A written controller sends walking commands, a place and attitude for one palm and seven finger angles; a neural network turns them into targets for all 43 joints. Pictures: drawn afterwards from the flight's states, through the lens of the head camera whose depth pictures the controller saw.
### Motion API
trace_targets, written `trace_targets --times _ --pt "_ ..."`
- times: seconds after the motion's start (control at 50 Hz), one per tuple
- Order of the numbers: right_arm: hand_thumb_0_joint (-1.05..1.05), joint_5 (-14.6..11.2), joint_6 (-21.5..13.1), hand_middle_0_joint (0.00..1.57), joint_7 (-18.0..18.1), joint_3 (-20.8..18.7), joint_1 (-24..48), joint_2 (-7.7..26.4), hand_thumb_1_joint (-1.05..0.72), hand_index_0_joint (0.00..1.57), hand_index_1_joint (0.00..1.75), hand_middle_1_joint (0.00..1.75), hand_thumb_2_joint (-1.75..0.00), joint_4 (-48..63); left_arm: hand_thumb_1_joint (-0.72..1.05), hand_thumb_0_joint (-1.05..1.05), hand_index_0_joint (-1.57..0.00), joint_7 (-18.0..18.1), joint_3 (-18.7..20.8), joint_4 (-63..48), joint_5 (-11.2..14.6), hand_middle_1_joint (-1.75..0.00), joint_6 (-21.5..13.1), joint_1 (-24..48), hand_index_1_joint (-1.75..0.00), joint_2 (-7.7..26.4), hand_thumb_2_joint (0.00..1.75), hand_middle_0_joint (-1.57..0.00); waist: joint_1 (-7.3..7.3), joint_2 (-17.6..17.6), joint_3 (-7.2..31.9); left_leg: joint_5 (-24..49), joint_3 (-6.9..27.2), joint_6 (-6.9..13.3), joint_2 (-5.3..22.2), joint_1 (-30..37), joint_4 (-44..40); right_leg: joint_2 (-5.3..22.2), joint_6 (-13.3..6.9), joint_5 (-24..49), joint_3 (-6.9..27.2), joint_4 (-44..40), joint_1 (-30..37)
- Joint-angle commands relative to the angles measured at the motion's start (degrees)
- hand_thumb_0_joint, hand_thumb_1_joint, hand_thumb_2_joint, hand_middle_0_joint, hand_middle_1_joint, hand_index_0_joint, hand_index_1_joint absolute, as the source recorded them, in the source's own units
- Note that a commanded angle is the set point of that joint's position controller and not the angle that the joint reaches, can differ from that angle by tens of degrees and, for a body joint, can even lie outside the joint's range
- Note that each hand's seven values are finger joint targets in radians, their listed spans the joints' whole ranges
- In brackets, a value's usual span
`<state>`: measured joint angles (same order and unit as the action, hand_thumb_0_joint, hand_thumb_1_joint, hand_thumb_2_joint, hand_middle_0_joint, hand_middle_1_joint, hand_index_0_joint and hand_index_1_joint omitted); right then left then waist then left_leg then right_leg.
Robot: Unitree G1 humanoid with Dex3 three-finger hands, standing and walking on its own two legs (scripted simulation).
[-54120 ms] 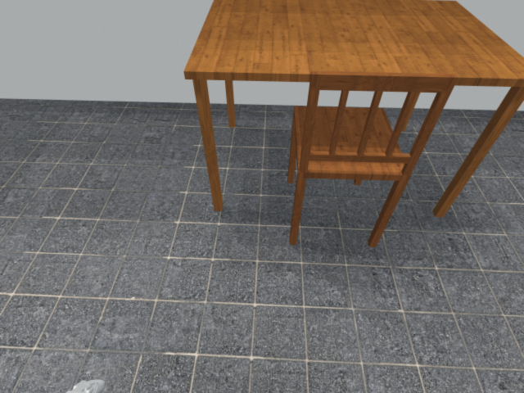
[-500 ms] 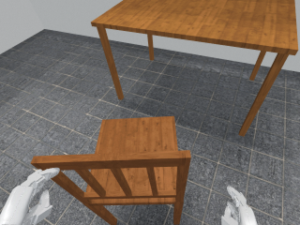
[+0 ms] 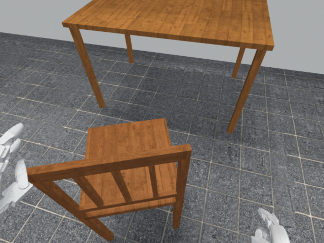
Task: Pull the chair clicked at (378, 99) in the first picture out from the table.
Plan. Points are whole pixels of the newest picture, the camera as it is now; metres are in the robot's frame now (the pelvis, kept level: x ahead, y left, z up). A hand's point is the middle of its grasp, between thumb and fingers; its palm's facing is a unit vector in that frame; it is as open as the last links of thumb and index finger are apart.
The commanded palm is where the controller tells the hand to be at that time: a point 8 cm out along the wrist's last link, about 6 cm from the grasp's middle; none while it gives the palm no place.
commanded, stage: step back with the hand held close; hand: left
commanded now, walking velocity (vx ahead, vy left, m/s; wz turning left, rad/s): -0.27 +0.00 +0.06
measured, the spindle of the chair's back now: (122, 186) +0.29 +0.15 -0.10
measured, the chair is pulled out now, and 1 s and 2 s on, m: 0.67 0.67 0.67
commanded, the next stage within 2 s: stop stepping back and stand still in 1.14 s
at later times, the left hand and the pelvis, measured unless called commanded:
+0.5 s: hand out of the picture +0.12 +0.31 +0.16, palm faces +0.45 -0.73 -0.51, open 7.4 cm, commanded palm +0.06 +0.34 +0.18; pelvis -0.07 +0.03 -0.01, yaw +2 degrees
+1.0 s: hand out of the picture +0.09 +0.29 +0.18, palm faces +0.39 -0.75 -0.53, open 7.4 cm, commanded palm +0.02 +0.32 +0.18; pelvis -0.12 +0.03 -0.01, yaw +0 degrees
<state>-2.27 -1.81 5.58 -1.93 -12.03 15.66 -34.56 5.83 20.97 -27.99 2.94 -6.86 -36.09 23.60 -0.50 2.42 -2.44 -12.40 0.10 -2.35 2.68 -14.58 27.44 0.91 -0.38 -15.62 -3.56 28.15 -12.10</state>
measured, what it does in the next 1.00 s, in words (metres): walks backwards: right foot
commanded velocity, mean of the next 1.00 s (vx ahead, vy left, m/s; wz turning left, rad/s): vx -0.34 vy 0.00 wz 0.03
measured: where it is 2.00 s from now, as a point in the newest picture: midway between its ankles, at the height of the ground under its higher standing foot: outside the picture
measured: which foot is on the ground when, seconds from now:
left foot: down 0.00-1.00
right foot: down 0.00-0.76, up 0.78-0.98, down 1.00-1.00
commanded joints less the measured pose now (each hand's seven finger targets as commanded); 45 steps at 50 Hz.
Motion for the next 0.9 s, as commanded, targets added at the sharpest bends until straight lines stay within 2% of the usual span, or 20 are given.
trace_targets --times 0.0,0.08,0.16,0.18,0.24,0.26,0.3,0.38,0.44,0.5,0.58,0.6,0.64,0.66,0.7,0.72,0.74,0.76,0.8,0.88 --pt "0.0 0.43 -4.1 0.2 0.93 -0.81 8.09 3.27 -0.9 0.2 0.3 0.3 -0.9 9.34 0.9 0.0 -0.2 3.63 11.73 -11.97 0.36 -0.3 -4.52 3.23 -0.3 12.3 0.9 -0.2 1.68 5.34 12.12 19.11 3.5 4.28 4.95 3.51 -3.08 4.95 0.55 16.01 2.91 -1.86 4.08" --pt "0.0 0.41 -4.87 0.2 1.19 -1.04 8.13 3.54 -0.9 0.2 0.3 0.3 -0.9 8.43 0.9 0.0 -0.2 3.62 8.55 -7.52 0.47 -0.3 -3.58 2.11 -0.3 8.82 0.9 -0.2 1.28 0.59 9.79 9.02 4.04 4.42 5.05 0.71 -4.52 5.02 0.55 10.4 3.32 -3.72 1.82" --pt "0.0 0.59 -5.42 0.2 1.42 -1.06 8.71 3.69 -0.9 0.2 0.3 0.3 -0.9 7.94 0.9 0.0 -0.2 4.34 9.13 -8.09 -0.1 -0.3 -3.16 4.46 -0.3 10.85 0.9 -0.2 0.98 -2.1 5.33 -7.65 4.46 4.32 3.8 -4.17 -5.62 5.71 -0.08 -0.01 5.29 -7.67 -1.84" --pt "0.0 0.64 -5.54 0.2 1.38 -0.5 7.92 3.35 -0.9 0.2 0.3 0.3 -0.9 8.49 0.9 0.0 -0.2 4.26 7.29 -9.3 -0.11 -0.3 -3.35 5.13 -0.3 9.04 0.9 -0.2 0.69 -2.09 4.64 -10.43 4.18 4.23 3.35 -4.33 -4.8 5.97 -0.33 -4.08 5.66 -8.75 -3.83" --pt "0.0 1.09 -6.14 0.2 1.58 -0.09 7.3 3.38 -0.9 0.2 0.3 0.3 -0.9 8.71 0.9 0.0 -0.2 4.89 8.55 -11.59 -0.71 -0.3 -3.86 7.44 -0.3 10.85 0.9 -0.2 0.58 -2.93 3.18 -15.03 5.16 3.96 3.13 -4.28 -2.33 6.39 -0.86 -12.07 6.38 -10.25 -9.39" --pt "0.0 1.19 -6.26 0.2 1.92 -0.14 7.36 3.71 -0.9 0.2 0.3 0.3 -0.9 8.21 0.9 0.0 -0.2 5.28 10.18 -12.11 -0.69 -0.3 -3.92 7.81 -0.3 12.9 0.9 -0.2 0.53 0.0 3.16 -16.18 6.01 4.14 3.61 -5.05 -4.11 5.79 -0.9 -12.06 5.85 -9.28 -8.77" --pt "0.0 1.6 -6.88 0.2 2.02 0.47 7.28 3.62 -0.9 0.2 0.3 0.3 -0.9 9.3 0.9 0.0 -0.2 5.29 9.67 -13.9 -0.99 -0.3 -4.49 8.29 -0.3 11.31 0.9 -0.2 0.49 6.32 3.75 -20.26 8.94 5.33 6.07 -11.86 -10.87 2.74 0.75 -8.95 3.58 -3.2 -2.14" --pt "0.0 1.22 -8.34 0.2 1.84 0.3 6.81 3.42 -0.9 0.2 0.3 0.3 -0.9 9.87 0.9 0.0 -0.2 4.82 11.02 -13.72 -1.05 -0.3 -5.96 6.94 -0.3 11.12 0.9 -0.2 0.78 11.73 6.17 -23.09 12.01 7.12 8.85 -18.36 -14.52 0.53 1.33 -1.33 2.19 6.5 7.09" --pt "0.0 1.26 -9.24 0.2 1.26 -0.03 6.38 3.42 -0.9 0.2 0.3 0.3 -0.9 9.58 0.9 0.0 -0.2 4.22 11.42 -13.14 -0.89 -0.3 -6.4 5.21 -0.3 10.91 0.9 -0.2 0.82 7.99 6.56 -21.73 10.18 6.82 7.83 -18.68 -10.61 1.01 1.15 0.06 3.32 4.67 6.63" --pt "0.0 1.23 -9.76 0.2 0.98 -0.52 6.03 3.73 -0.9 0.2 0.3 0.3 -0.9 8.99 0.9 0.0 -0.2 3.95 10.99 -12.25 -0.86 -0.3 -6.62 6.05 -0.3 10.39 0.9 -0.2 0.64 3.54 4.15 -25.11 8.36 6.07 6.3 -19.82 -7.14 1.87 0.68 -6.16 5.79 0.84 2.1" --pt "0.0 1.82 -9.45 0.2 0.41 -0.66 4.72 2.99 -0.9 0.2 0.3 0.3 -0.9 6.61 0.9 0.0 -0.2 4.65 9.51 -12.88 -0.56 -0.3 -6.67 8.98 -0.3 10.96 0.9 -0.2 -0.14 -7.23 4.86 -14.44 2.05 2.54 -0.75 -2.96 13.32 11.26 -5.11 -12.07 15.21 -12.76 -18.31" --pt "0.0 2.12 -9.13 0.2 0.16 -0.61 4.92 2.85 -0.9 0.2 0.3 0.3 -0.9 5.79 0.9 0.0 -0.2 5.08 9.66 -13.13 -0.74 -0.3 -6.49 10.02 -0.3 11.61 0.9 -0.2 -0.31 -9.03 6.24 -11.57 1.4 2.19 -1.44 -1.1 17.54 13.5 -6.11 -9.34 15.55 -13.15 -19.61" --pt "0.0 1.93 -8.47 0.2 -0.16 -0.6 5.68 2.51 -0.9 0.2 0.3 0.3 -0.9 5.56 0.9 0.0 -0.2 5.54 10.35 -14.33 -0.82 -0.3 -6.31 10.94 -0.3 12.23 0.9 -0.2 -0.48 -11.11 8.42 -8.41 1.79 2.35 -1.55 0.44 17.93 14.18 -6.08 -3.62 12.93 -10.9 -18.29" --pt "0.0 1.75 -8.15 0.2 0.0 -0.65 6.58 2.75 -0.9 0.2 0.3 0.3 -0.9 5.45 0.9 0.0 -0.2 5.79 11.75 -14.16 -0.59 -0.3 -6.19 10.66 -0.3 13.63 0.9 -0.2 -0.41 -8.23 7.81 -8.32 3.08 2.68 -0.79 -0.26 14.15 13.05 -5.54 -3.22 11.99 -9.26 -17.46" --pt "0.0 1.77 -8.12 0.2 0.49 -0.77 7.37 3.76 -0.9 0.2 0.3 0.3 -0.9 6.93 0.9 0.0 -0.2 5.59 11.66 -16.68 -0.85 -0.3 -6.85 9.94 -0.3 12.69 0.9 -0.2 -0.01 -1.17 5.73 -9.07 8.66 4.5 3.19 -6.16 0.34 6.87 -2.11 -5.38 8.44 -3.76 -13.1" --pt "0.0 1.54 -8.36 0.2 0.64 -0.87 7.7 3.78 -0.9 0.2 0.3 0.3 -0.9 7.48 0.9 0.0 -0.2 5.56 12.83 -16.37 -0.84 -0.3 -7.41 7.82 -0.3 12.94 0.9 -0.2 0.08 5.89 6.56 -13.81 12.59 5.79 7.19 -11.36 -6.88 3.27 -0.25 -7.97 5.51 3.08 -8.36" --pt "0.0 1.67 -8.95 0.2 0.65 -1.37 7.86 4.81 -0.9 0.2 0.3 0.3 -0.9 8.29 0.9 0.0 -0.2 5.32 13.99 -17.21 -1.35 -0.3 -8.15 6.5 -0.3 12.51 0.9 -0.2 -0.09 15.18 7.45 -25.92 18.24 8.09 12.89 -21.11 -15.92 -0.85 1.29 -8.55 2.63 14.17 0.71" --pt "0.0 1.38 -9.21 0.2 0.77 -1.85 8.3 4.5 -0.9 0.2 0.3 0.3 -0.9 8.41 0.9 0.0 -0.2 5.37 15.15 -16.54 -1.84 -0.3 -8.5 6.41 -0.3 13.51 0.9 -0.2 -0.2 17.54 7.28 -30.12 22.2 10.27 15.88 -26.36 -20.05 -2.18 1.69 -8.12 3.06 21.82 4.91" --pt "0.0 1.91 -10.09 0.2 0.29 -2.0 6.65 3.49 -0.9 0.2 0.3 0.3 -0.9 7.48 0.9 0.0 -0.2 4.67 14.08 -19.46 -1.08 -0.3 -9.42 6.66 -0.3 12.61 0.9 -0.2 0.24 11.09 7.9 -10.9 18.71 10.59 14.69 -16.63 -13.13 -0.58 0.71 -9.76 4.95 20.84 -2.31" --pt "0.0 2.9 -11.79 0.2 -0.65 -1.81 4.68 3.65 -0.9 0.2 0.3 0.3 -0.9 4.23 0.9 0.0 -0.2 3.53 12.62 -16.35 0.57 -0.3 -9.68 1.76 -0.3 10.75 0.9 -0.2 0.89 10.82 11.28 15.72 15.15 10.25 13.15 -0.38 -7.21 -0.38 0.6 -8.9 4.24 6.92 -5.8"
